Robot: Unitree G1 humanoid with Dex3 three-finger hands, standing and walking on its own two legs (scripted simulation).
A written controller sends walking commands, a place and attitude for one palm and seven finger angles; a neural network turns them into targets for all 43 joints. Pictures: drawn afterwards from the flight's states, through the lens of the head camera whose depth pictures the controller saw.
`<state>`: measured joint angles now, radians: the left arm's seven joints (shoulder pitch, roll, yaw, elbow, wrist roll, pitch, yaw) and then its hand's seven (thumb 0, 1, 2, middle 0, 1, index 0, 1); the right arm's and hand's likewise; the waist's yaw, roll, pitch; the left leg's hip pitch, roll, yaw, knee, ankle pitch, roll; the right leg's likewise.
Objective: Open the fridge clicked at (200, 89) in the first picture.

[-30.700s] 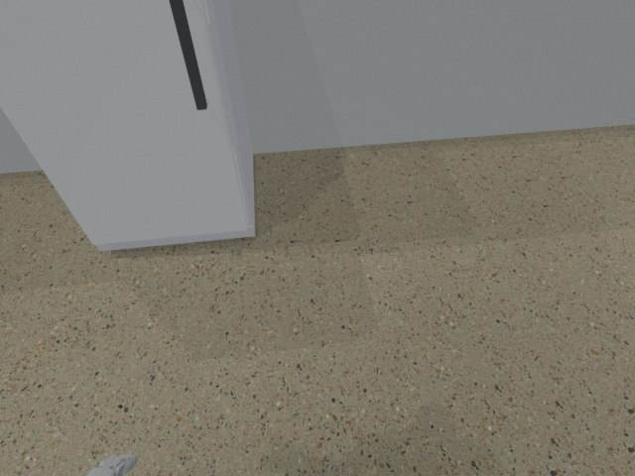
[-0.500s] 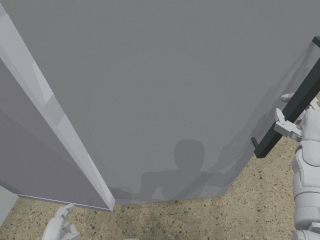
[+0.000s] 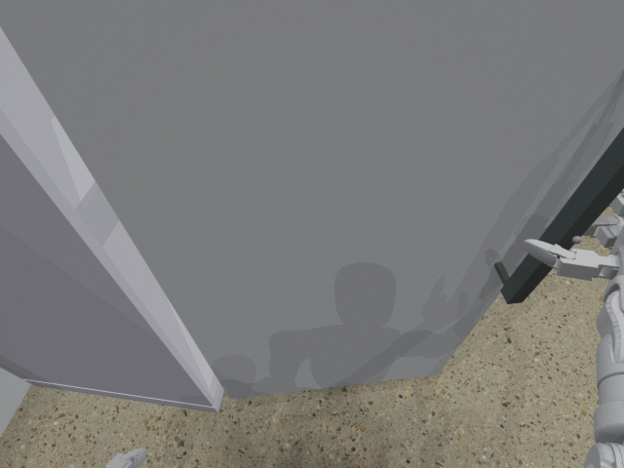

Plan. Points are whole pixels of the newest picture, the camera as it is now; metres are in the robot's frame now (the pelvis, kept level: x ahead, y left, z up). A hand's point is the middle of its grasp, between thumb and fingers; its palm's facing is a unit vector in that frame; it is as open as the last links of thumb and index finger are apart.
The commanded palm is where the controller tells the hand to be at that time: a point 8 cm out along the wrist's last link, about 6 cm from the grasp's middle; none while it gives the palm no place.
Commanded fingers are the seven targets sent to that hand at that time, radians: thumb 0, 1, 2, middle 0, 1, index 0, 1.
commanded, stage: loosen the grip on the handle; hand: right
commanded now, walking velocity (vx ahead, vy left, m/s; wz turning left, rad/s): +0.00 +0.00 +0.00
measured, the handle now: (560, 209) +0.44 -0.28 +0.11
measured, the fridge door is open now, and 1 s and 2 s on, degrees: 76 76 76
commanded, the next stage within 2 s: slip the hand off the handle in 0.28 s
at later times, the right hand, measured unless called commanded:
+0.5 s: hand (590, 248) +0.40 -0.32 +0.08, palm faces +0.40 +0.88 -0.25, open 14.6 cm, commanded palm +0.36 -0.35 +0.10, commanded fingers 0.00 0.55 -0.20 0.25 1.15 0.25 1.15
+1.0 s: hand out of the picture +0.41 -0.37 +0.09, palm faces +0.40 +0.88 -0.25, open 14.7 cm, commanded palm +0.37 -0.40 +0.10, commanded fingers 0.00 0.55 -0.20 0.25 1.15 0.25 1.15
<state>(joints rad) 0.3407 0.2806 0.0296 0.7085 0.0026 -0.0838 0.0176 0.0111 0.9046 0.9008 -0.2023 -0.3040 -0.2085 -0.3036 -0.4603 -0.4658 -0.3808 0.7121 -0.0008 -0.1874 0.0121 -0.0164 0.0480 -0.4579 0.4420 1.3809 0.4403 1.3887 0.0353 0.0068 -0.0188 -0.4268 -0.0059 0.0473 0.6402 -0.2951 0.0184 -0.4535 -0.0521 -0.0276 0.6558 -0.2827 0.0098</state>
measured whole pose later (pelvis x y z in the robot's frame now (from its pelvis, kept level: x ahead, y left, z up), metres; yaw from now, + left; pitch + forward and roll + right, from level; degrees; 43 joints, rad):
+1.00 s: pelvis +0.01 -0.02 -0.02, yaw +0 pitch +11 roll +2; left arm 0.35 0.28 0.00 0.74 0.00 -0.04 0.09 0.01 0.91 0.90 -0.20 -0.30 -0.21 -0.30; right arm -0.54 -0.65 -0.54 0.91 0.02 -0.29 0.15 -0.01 0.55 -0.20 0.25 1.15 0.26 1.15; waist 0.06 0.00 -0.05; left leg -0.58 0.00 0.06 0.75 -0.35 0.00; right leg -0.64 -0.05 -0.01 0.82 -0.37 -0.01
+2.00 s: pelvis +0.02 -0.02 -0.01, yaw -2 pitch +3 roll +2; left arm 0.23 0.28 -0.05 0.66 -0.06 -0.16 0.15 0.01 0.90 0.90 -0.20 -0.30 -0.21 -0.30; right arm -0.12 -0.59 -0.53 0.49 0.38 -0.09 0.63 -0.01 0.55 -0.20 0.25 1.15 0.25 1.15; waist 0.00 -0.03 -0.03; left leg -0.38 0.01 0.09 0.68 -0.35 0.00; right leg -0.46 -0.04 0.02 0.76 -0.35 0.00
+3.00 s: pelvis +0.03 +0.00 +0.02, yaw +0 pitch -7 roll +0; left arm 0.17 0.25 0.00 0.70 0.02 -0.15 0.11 0.01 0.90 0.90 -0.20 -0.30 -0.21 -0.30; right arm 0.43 -0.34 -0.33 -0.34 0.07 -0.07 -0.15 0.01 -0.62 -0.77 0.22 0.46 0.22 0.46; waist -0.07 -0.06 0.04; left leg -0.01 -0.01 0.04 0.36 -0.23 0.02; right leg -0.04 -0.05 -0.03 0.39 -0.22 0.02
